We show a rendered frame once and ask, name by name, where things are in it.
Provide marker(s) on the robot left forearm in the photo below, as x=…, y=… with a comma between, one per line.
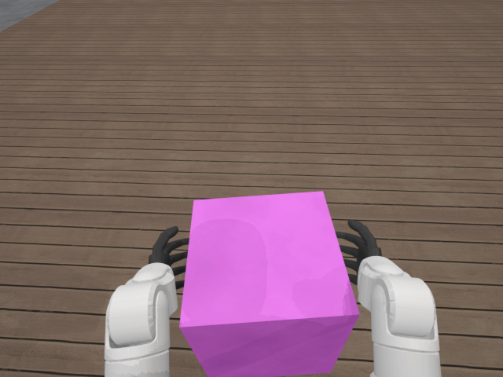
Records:
x=137, y=326

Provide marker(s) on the robot left hand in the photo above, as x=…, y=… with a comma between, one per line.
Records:
x=162, y=249

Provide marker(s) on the robot right hand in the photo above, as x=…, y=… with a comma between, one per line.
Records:
x=366, y=244

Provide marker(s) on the robot right forearm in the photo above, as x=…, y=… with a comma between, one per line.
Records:
x=403, y=320

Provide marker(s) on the carton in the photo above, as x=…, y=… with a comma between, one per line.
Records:
x=266, y=290

